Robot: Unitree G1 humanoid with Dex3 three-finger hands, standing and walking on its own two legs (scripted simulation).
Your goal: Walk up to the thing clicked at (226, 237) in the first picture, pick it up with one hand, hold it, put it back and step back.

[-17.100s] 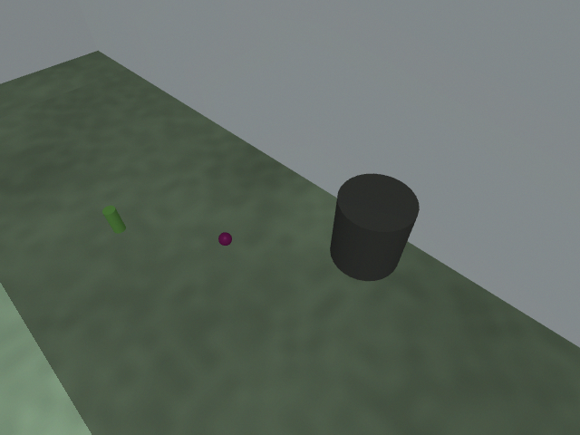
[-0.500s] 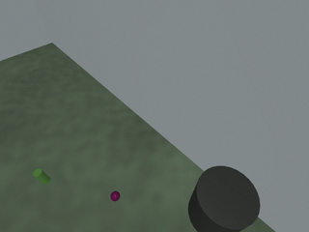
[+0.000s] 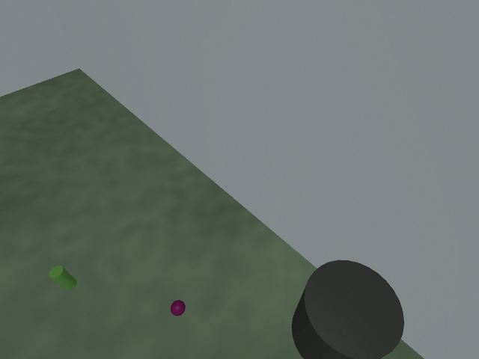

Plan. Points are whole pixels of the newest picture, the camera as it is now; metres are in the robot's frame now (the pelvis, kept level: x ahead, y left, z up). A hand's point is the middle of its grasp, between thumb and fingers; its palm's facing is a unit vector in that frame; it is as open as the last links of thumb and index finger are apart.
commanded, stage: stand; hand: left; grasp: from above
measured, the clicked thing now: (177, 307) +0.44 +0.28 -0.75
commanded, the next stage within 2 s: rise first in 0.34 s
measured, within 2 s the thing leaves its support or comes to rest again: neither
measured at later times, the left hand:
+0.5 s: hand out of the picture +0.08 +0.25 -0.16, palm faces +0.02 -0.94 -0.34, open 7.4 cm
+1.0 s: hand out of the picture +0.14 +0.26 -0.21, palm faces -0.08 -0.91 -0.41, open 13.1 cm
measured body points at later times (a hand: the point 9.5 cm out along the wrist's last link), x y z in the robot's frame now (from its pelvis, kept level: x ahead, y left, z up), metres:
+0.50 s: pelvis +0.00 +0.00 +0.00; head +0.01 +0.00 +0.45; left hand +0.08 +0.30 -0.13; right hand +0.08 -0.30 -0.13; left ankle +0.00 +0.12 -0.75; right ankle -0.01 -0.10 -0.75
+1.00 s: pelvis -0.01 +0.01 -0.06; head +0.06 +0.02 +0.38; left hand +0.14 +0.31 -0.18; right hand +0.12 -0.25 -0.16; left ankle +0.00 +0.12 -0.75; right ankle -0.01 -0.10 -0.75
